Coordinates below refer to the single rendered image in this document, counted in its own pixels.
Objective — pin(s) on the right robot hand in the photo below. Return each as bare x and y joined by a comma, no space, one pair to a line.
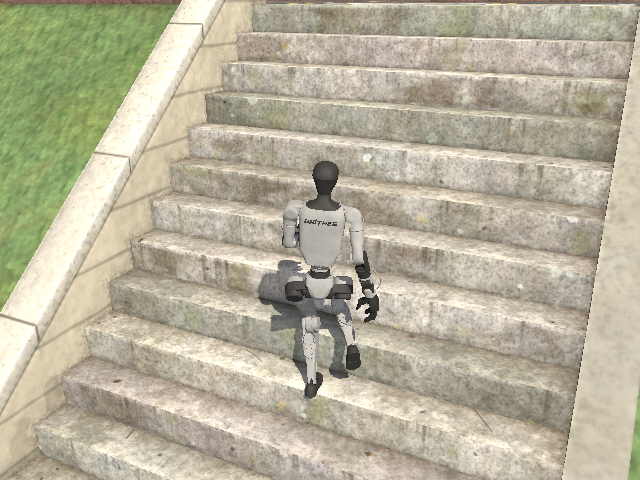
374,307

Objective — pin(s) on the left robot shin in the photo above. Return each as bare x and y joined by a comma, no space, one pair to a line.
310,343

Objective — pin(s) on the robot right forearm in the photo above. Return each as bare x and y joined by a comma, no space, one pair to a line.
365,277

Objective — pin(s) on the robot right upper arm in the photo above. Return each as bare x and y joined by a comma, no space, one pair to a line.
355,218

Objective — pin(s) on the robot left upper arm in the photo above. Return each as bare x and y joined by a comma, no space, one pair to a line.
290,214

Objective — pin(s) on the robot left forearm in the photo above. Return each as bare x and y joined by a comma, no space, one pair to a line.
296,233

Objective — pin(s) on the left robot thigh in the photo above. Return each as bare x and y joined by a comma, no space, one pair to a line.
295,291

